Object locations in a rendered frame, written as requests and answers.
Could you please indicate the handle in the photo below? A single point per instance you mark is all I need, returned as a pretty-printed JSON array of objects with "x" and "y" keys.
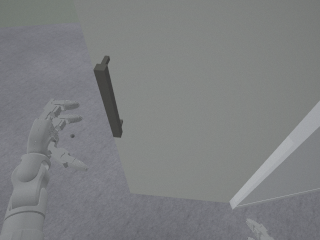
[{"x": 103, "y": 79}]

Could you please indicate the right robot hand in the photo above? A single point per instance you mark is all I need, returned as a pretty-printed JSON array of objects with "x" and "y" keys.
[{"x": 259, "y": 230}]

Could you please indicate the left robot forearm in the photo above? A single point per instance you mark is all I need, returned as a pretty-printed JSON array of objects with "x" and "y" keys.
[{"x": 26, "y": 211}]

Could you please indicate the fridge door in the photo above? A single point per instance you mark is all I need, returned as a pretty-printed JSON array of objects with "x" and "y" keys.
[{"x": 207, "y": 89}]

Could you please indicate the left robot hand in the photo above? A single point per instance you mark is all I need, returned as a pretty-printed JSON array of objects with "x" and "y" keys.
[{"x": 45, "y": 129}]

